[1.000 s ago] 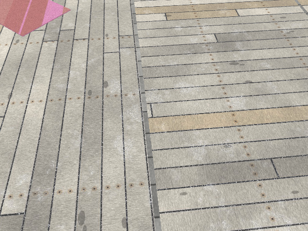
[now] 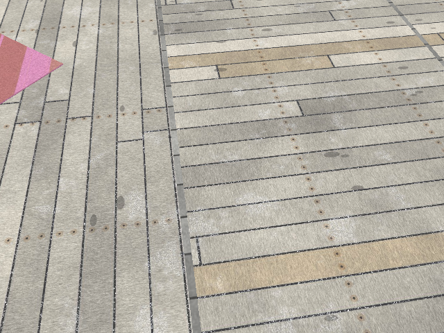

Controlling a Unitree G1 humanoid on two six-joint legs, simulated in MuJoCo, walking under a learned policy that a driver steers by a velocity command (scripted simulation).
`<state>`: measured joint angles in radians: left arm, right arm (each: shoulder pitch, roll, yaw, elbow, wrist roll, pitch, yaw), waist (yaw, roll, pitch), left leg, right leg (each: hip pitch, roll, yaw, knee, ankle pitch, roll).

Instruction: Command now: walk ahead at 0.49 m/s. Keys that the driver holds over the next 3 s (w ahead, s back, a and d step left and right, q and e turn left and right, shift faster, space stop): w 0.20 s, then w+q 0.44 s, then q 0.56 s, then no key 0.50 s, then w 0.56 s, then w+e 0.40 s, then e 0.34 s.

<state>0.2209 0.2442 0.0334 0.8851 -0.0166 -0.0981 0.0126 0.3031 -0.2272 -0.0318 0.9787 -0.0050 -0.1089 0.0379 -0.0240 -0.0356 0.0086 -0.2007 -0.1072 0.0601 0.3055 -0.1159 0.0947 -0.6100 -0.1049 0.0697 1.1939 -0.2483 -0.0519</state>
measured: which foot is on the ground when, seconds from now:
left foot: down 0.00-0.32, up 0.34-0.82, down 0.84-1.00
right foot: up 0.00-0.30, down 0.32-0.82, up 0.84-1.00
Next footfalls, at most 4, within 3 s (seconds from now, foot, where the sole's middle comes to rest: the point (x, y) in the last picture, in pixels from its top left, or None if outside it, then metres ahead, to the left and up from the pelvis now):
0.32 right None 0.33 -0.18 -0.78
0.84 left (194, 320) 0.56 0.10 -0.78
1.38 right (249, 293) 0.64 -0.07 -0.78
1.68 left None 0.45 0.10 -0.78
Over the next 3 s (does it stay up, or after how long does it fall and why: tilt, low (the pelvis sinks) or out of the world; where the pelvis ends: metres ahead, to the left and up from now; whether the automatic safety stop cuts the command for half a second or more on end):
stays up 0.91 0.25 -0.02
